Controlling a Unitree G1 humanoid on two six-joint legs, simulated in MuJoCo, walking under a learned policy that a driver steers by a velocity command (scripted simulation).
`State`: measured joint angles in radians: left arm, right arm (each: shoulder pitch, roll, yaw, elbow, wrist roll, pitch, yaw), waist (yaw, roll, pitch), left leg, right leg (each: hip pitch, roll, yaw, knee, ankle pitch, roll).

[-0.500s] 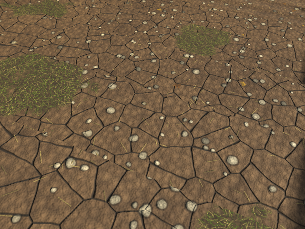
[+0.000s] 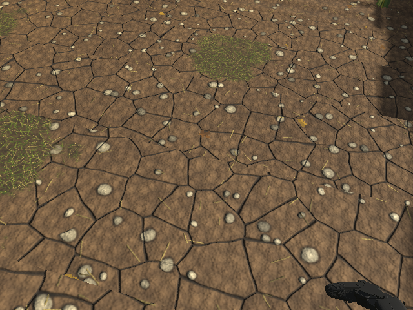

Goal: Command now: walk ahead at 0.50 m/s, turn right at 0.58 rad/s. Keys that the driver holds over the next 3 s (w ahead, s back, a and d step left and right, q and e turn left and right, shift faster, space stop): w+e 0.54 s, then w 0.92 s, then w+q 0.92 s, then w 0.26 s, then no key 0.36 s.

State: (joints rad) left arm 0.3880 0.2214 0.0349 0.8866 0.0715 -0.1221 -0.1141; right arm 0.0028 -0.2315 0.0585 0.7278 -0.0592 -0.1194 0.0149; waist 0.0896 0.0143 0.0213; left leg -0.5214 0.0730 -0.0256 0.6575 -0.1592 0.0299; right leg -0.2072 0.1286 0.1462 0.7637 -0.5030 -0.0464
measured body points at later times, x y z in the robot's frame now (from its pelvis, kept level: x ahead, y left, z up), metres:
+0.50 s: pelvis +0.23 -0.02 +0.02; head +0.24 -0.03 +0.47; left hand +0.47 +0.13 -0.08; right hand +0.09 -0.22 -0.13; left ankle +0.12 +0.14 -0.71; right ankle +0.28 -0.17 -0.69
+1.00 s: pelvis +0.51 -0.14 -0.09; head +0.52 -0.14 +0.36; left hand +0.50 +0.09 -0.23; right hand +0.61 -0.41 -0.19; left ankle +0.69 -0.10 -0.82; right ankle +0.27 -0.17 -0.71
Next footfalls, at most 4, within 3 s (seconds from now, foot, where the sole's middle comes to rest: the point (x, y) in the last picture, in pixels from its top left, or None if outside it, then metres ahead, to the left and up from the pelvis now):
0.54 right None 0.31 -0.18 -0.75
1.02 left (251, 268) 0.71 -0.10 -0.91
1.44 right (339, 237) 0.88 -0.45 -0.91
2.22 left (285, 160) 1.40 -0.29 -1.07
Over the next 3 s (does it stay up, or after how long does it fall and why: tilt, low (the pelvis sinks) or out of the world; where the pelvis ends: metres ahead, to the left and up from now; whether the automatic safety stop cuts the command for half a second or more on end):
stays up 1.66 -0.42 -0.30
